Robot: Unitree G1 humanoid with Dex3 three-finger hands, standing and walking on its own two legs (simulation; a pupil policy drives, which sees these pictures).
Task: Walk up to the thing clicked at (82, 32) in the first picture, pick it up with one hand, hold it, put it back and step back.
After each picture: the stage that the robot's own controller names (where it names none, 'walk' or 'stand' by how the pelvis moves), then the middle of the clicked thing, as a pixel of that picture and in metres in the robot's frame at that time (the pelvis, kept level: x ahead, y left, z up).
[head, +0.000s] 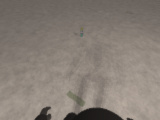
stand; (81, 32) +2.04 +0.26 -0.66
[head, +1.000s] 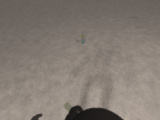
walk; (82, 39) +1.91 +0.33 -0.65
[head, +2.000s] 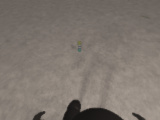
walk; (79, 46) +1.32 +0.30 -0.65
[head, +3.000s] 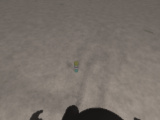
walk; (76, 67) +0.85 +0.23 -0.63
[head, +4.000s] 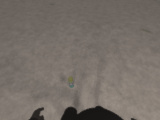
walk; (71, 82) +0.54 +0.23 -0.63
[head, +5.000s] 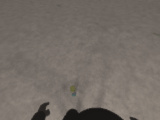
stand; (73, 91) +0.42 +0.20 -0.64
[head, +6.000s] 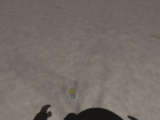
stand; (72, 93) +0.40 +0.20 -0.66
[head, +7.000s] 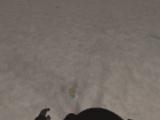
stand; (71, 93) +0.40 +0.21 -0.66
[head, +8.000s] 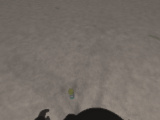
stand; (71, 94) +0.40 +0.21 -0.66
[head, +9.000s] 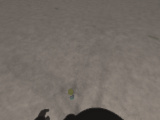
go down; (71, 94) +0.40 +0.21 -0.66
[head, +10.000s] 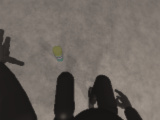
go down; (58, 55) +0.47 +0.24 -0.30
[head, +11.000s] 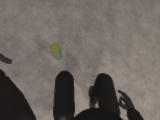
approach; (56, 53) +0.47 +0.26 -0.26
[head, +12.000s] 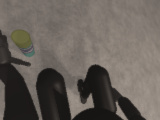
close in; (26, 46) +0.45 +0.31 -0.16
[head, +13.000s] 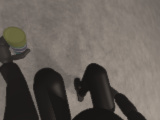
lift; (19, 45) +0.44 +0.31 -0.16
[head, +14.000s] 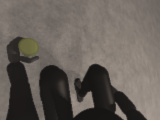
lift; (29, 51) +0.39 +0.28 -0.16
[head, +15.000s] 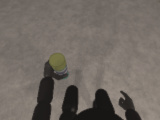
lift; (61, 68) +0.33 +0.18 +0.04
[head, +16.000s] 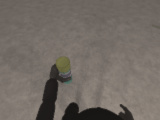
hold; (65, 72) +0.31 +0.17 +0.05
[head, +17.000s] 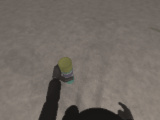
hold; (67, 72) +0.32 +0.15 +0.04
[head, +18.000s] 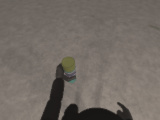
crouch; (70, 72) +0.33 +0.14 +0.03
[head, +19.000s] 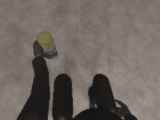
crouch; (50, 48) +0.46 +0.23 -0.04
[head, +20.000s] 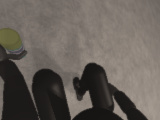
lower; (15, 47) +0.43 +0.31 -0.16
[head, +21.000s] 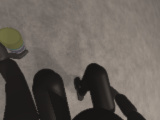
lower; (16, 46) +0.43 +0.32 -0.16
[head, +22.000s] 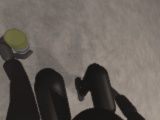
lower; (21, 47) +0.43 +0.30 -0.16
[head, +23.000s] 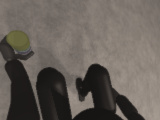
lower; (23, 47) +0.42 +0.31 -0.16
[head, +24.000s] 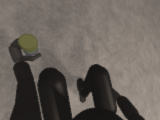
open; (31, 50) +0.42 +0.28 -0.15
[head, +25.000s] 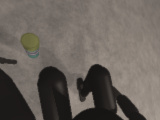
stand; (32, 48) +0.42 +0.28 -0.16
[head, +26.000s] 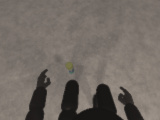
walk; (70, 68) +0.44 +0.20 -0.41
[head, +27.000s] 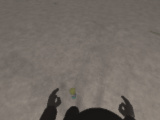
stand; (73, 93) +0.38 +0.17 -0.60
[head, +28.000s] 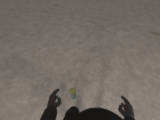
stand; (73, 93) +0.39 +0.18 -0.60
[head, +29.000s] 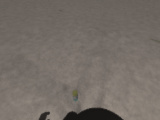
stand; (75, 95) +0.40 +0.15 -0.65
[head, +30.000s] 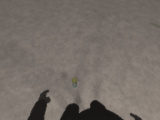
walk; (74, 82) +0.45 +0.13 -0.64
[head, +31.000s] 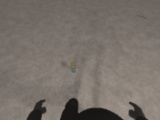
walk; (73, 67) +0.70 +0.23 -0.62
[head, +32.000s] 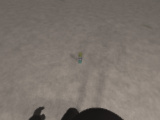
stand; (80, 58) +1.04 +0.17 -0.63
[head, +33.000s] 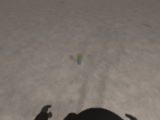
stand; (79, 59) +1.03 +0.19 -0.66
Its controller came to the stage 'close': yes
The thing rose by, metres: 0.68
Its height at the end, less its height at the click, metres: +0.00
